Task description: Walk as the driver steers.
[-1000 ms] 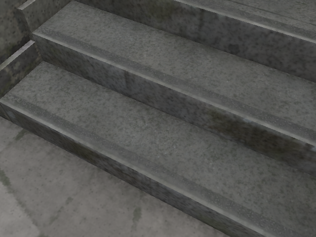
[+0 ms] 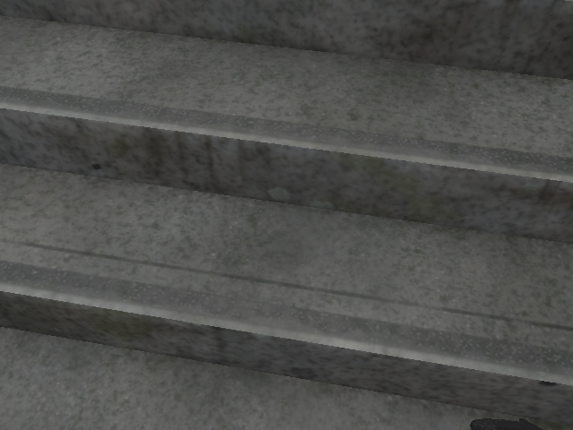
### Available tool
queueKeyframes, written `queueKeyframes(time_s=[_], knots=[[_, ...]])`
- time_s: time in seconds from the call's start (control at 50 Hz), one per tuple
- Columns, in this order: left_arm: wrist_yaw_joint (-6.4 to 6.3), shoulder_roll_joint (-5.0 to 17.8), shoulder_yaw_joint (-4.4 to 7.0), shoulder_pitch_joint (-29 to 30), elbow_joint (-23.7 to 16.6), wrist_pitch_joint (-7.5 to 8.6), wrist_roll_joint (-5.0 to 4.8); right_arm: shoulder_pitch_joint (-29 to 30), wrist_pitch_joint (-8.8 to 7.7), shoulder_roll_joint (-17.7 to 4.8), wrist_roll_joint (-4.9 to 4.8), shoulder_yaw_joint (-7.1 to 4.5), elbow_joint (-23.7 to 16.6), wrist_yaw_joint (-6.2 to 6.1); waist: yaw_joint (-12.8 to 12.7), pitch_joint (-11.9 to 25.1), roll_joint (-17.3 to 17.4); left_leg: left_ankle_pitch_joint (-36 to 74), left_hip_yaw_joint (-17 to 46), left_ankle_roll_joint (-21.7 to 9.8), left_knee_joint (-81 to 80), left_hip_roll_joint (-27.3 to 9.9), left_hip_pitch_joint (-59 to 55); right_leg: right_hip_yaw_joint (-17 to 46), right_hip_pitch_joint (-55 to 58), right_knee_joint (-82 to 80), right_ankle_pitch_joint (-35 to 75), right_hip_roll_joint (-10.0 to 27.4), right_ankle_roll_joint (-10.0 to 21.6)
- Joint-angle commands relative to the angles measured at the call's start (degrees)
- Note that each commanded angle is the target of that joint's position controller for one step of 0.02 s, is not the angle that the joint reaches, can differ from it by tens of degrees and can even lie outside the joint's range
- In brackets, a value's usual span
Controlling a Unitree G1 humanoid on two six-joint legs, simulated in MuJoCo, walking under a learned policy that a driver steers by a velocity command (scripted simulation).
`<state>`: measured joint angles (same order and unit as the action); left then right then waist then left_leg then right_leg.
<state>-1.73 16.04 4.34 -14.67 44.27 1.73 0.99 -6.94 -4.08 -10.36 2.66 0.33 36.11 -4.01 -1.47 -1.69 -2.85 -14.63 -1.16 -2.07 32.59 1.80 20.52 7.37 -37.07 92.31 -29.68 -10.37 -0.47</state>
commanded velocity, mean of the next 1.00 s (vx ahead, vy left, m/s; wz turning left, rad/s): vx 0.02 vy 0.00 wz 0.01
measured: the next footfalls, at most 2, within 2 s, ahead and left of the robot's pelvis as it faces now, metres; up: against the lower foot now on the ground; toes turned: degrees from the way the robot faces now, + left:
right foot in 0.30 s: +0.27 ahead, -0.23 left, +0.17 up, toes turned -18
left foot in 0.86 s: +0.30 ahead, -0.03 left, +0.17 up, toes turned +4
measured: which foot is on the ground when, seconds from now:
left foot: down 0.00-0.32, up 0.34-0.84, down 0.86-1.00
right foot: up 0.00-0.28, down 0.30-0.86, up 0.88-1.00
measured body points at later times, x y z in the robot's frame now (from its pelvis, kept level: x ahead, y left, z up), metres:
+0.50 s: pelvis +0.17 -0.11 +0.11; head +0.20 -0.13 +0.55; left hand +0.39 +0.04 +0.00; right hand +0.21 -0.37 -0.02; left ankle +0.14 +0.07 -0.43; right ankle +0.23 -0.21 -0.55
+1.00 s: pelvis +0.24 -0.11 +0.17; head +0.25 -0.09 +0.62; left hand +0.37 +0.15 +0.05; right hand +0.39 -0.37 +0.08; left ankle +0.26 -0.04 -0.55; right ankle +0.21 -0.24 -0.46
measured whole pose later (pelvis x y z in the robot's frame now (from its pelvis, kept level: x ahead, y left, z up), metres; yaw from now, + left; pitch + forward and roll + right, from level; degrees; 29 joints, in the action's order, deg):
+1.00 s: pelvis +0.24 -0.11 +0.17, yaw +4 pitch +1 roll +0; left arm -2.6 12.7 4.7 -11.9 39.4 -1.7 1.4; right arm -14.4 1.0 -11.0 1.5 -4.2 36.1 -2.3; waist 1.7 0.1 -3.0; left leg -16.6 -2.2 -4.9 35.9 3.4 20.7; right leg -1.6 -31.2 73.0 -24.3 2.5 -2.5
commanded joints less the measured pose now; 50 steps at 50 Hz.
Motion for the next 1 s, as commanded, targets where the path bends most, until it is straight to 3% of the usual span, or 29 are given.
queueKeyframes(time_s=[0.02,0.06,0.08,0.14,0.22,0.24,0.28,0.3,0.32,0.34,0.36,0.38,0.4,0.42,0.44,0.46,0.52,0.58,0.62,0.66,0.7,0.72,0.8,0.84,0.86,0.88,0.9,0.92,1.0], knots=[[-0.36,-0.56,-0.52,-1.80,-8.71,-2.40,1.77,-0.70,-2.74,-5.28,-0.58,-2.38,-1.43,0.81,-4.14,9.01,-2.77,35.78,18.28,-14.04,-10.50,-24.44,-19.26,-0.34,-20.94,17.30,-2.90,7.87,-2.28],[-0.25,-2.71,-1.15,9.79,-15.27,-3.99,1.74,-5.94,-3.42,-8.54,-1.58,-3.35,3.68,0.83,-0.01,1.47,5.41,38.43,12.18,-12.83,-16.78,-23.48,-14.46,-2.57,-28.01,26.64,-4.78,8.46,-0.67],[-0.44,-3.31,-1.58,13.70,-18.61,-4.46,1.23,-8.55,-3.26,-9.04,-1.19,-3.57,5.88,0.97,0.00,-0.28,5.68,34.72,9.75,-11.88,-18.31,-23.45,-13.97,-0.94,-31.06,26.79,-4.19,9.87,0.47],[-1.48,-5.43,-2.84,21.55,-23.48,-4.42,1.15,-14.38,-3.01,-9.39,-0.43,-4.08,10.35,1.61,2.47,0.26,5.11,21.92,5.38,-9.69,-22.00,-22.52,-20.07,-0.34,-40.28,29.92,-5.63,10.85,2.89],[0.45,-7.08,-4.63,27.03,-29.22,-4.84,1.87,-17.38,-0.89,-10.21,-0.11,-4.30,13.51,0.93,2.70,3.75,8.31,26.22,-1.67,-7.27,-22.57,-16.25,-23.98,-6.70,-37.58,10.65,-2.25,15.55,1.79],[1.57,-8.90,-5.98,25.67,-30.14,-5.08,0.53,-15.67,-0.43,-13.39,-0.90,-4.96,12.02,0.94,1.76,7.88,10.94,31.51,-5.09,-8.09,-25.93,-15.89,-22.25,-9.53,-24.35,-5.99,-5.49,17.40,3.51],[1.95,-7.00,-5.17,23.70,-27.27,-6.11,-1.17,-15.95,1.05,-13.01,-1.86,-4.92,11.42,1.55,3.77,10.30,11.38,44.25,-7.66,-8.56,-27.59,-15.45,-16.51,-19.79,-3.06,-21.52,-7.85,12.57,4.56],[1.43,-6.00,-4.18,13.98,-23.16,-6.21,-1.27,-16.15,0.96,-16.78,-2.52,-5.43,11.01,2.49,0.11,16.27,14.38,81.01,-8.74,-7.75,-16.68,-17.00,-18.90,-21.60,9.64,-20.32,-3.97,7.93,6.12],[1.31,-1.93,-2.85,0.10,-19.34,-5.46,-0.76,-13.77,-0.03,-20.78,-3.04,-6.50,10.29,4.52,-7.00,25.08,16.72,95.91,-8.62,-3.99,0.44,-15.05,-17.31,-15.85,24.08,-27.05,7.21,5.81,8.86],[0.49,2.32,-1.18,-7.43,-17.20,-4.31,-0.50,-7.30,-1.72,-20.23,-4.29,-6.50,6.05,6.51,-13.01,28.11,7.93,69.84,-6.50,1.02,18.97,-8.70,2.07,5.17,38.30,-40.82,14.62,13.94,12.69],[-0.73,10.51,1.46,-7.25,-16.78,-4.46,-0.08,-5.74,-1.98,-14.12,-3.81,-4.97,1.77,8.09,-12.42,34.99,-18.38,-5.41,-0.91,4.10,47.73,3.19,11.09,32.89,39.56,-61.19,36.02,30.17,18.87],[-1.11,4.69,0.34,-0.78,-16.65,-4.38,-1.17,-14.00,-1.15,-5.59,-2.39,-3.47,6.46,6.84,-7.36,35.70,-10.05,-3.41,19.69,3.72,65.39,3.37,9.02,31.71,30.12,-59.58,26.17,30.49,16.83],[-0.72,3.54,-0.26,7.07,-16.71,-4.44,0.27,-13.46,0.64,-2.87,-2.53,-3.17,4.53,5.59,-1.79,26.01,-7.94,1.07,17.47,3.68,69.31,2.22,13.66,25.40,18.84,-59.12,11.16,29.75,14.97],[-0.50,-1.29,-1.63,12.98,-15.57,-4.32,0.39,-11.65,2.07,-2.33,-0.90,-3.40,2.52,4.17,1.88,13.95,-3.62,4.58,12.42,3.59,66.89,-0.87,17.87,18.33,10.28,-56.97,3.95,28.20,11.33],[-0.23,-6.12,-3.17,14.00,-13.38,-3.47,0.04,-12.23,2.76,-1.66,0.64,-3.37,2.30,2.81,3.55,4.94,-2.13,5.40,10.85,2.68,64.80,-0.75,20.26,12.71,3.92,-54.50,4.14,25.26,9.50],[0.14,-7.47,-3.52,13.82,-11.15,-2.52,0.13,-15.07,3.47,-0.56,0.60,-3.37,3.25,2.01,5.03,0.54,-2.79,3.75,9.72,1.89,66.53,0.92,20.61,8.24,-1.01,-55.29,3.85,23.77,9.62],[0.21,-6.01,-2.63,10.57,-6.54,-0.05,0.29,-13.94,4.21,0.35,0.20,-3.72,0.82,0.73,6.87,-0.07,-2.18,5.94,9.76,2.26,68.19,1.07,25.08,5.01,1.07,-58.91,16.17,26.03,11.34],[-0.86,-4.72,-1.99,6.52,-5.13,1.45,0.77,-12.34,4.27,-0.63,0.14,-4.25,0.57,-0.24,4.80,3.05,-3.72,5.52,6.54,3.64,63.93,0.70,27.43,1.01,9.33,-64.57,24.16,28.06,13.91],[-2.36,-3.31,-1.21,4.16,-4.22,1.61,-0.02,-7.82,4.59,-1.56,-0.61,-4.90,-0.78,0.90,3.71,3.71,-0.80,3.55,5.18,3.92,58.88,-0.54,26.24,-0.28,13.46,-65.73,32.39,29.19,14.98],[-3.29,-2.00,-0.75,5.19,-5.52,1.66,0.40,-7.38,5.19,-2.02,-1.41,-5.03,0.03,2.09,3.15,6.70,-0.52,0.61,1.82,3.08,48.72,-2.33,22.07,-5.50,18.77,-67.41,34.95,28.38,13.52],[-3.31,-1.29,-0.50,7.68,-6.31,1.60,0.99,-6.84,6.27,0.33,-2.60,-4.22,0.21,2.45,4.13,7.13,-6.12,-0.25,-1.79,1.62,34.17,-4.18,13.13,-11.91,17.93,-68.43,31.49,25.21,11.37],[-3.36,-1.48,-0.32,6.94,-7.51,1.92,1.23,-5.65,6.48,-0.61,-2.53,-4.58,0.42,2.33,2.56,6.94,-7.58,-0.31,-3.04,0.98,30.61,-4.40,10.21,-12.63,18.67,-67.86,31.85,26.34,11.34],[-3.02,1.92,1.06,-0.48,-7.63,-0.42,1.17,-3.46,6.45,-0.96,-2.60,-4.92,-1.05,2.77,-0.74,5.45,-5.96,-8.15,-6.38,-0.47,11.69,-2.10,3.92,-11.29,24.40,-65.48,24.74,29.39,10.66],[-2.54,2.94,1.66,-3.04,-6.52,-2.28,0.78,-5.99,4.99,-1.26,-2.54,-4.93,0.03,2.91,0.00,4.76,-1.19,-4.11,-7.76,-0.81,-2.00,0.70,-2.51,-14.05,24.25,-58.81,21.34,27.22,7.42],[-1.99,2.15,1.75,-4.61,-6.05,-2.99,0.71,-7.94,3.82,-2.88,-1.82,-5.52,-0.10,3.41,1.22,4.21,5.43,1.51,2.18,-1.20,-7.55,-3.96,-8.75,-17.11,17.96,-48.38,14.72,24.49,4.90],[-1.22,-1.52,0.48,-0.48,-10.98,-2.69,-0.49,-10.23,3.08,-9.99,-1.18,-7.04,-1.33,2.84,2.72,4.48,22.40,24.86,24.09,-8.07,-8.47,-17.79,-18.40,-18.61,-1.90,-35.57,-1.09,16.06,-0.71],[-1.49,-1.33,0.34,3.72,-11.24,-2.61,-0.74,-14.30,3.26,-10.06,-1.06,-7.66,-2.57,2.29,7.83,9.36,19.08,25.13,33.07,-16.79,-13.27,-23.24,-15.46,-9.43,-2.18,-24.60,-5.36,12.75,-2.37],[-1.21,-1.17,0.55,5.13,-10.52,-2.47,-0.65,-11.62,3.67,-8.76,-0.83,-7.08,-3.02,1.93,5.99,6.51,12.82,18.57,29.48,-18.36,-14.13,-21.56,-11.01,-6.35,-2.01,-18.24,-0.44,13.74,-3.07],[-0.37,0.09,1.15,7.65,-11.19,-2.46,1.31,-3.71,4.40,-6.51,-1.19,-5.43,-5.82,1.29,1.98,4.22,5.83,9.60,19.64,-13.24,-10.86,-11.82,-7.58,-6.27,-3.77,-12.84,8.70,12.50,-2.26]])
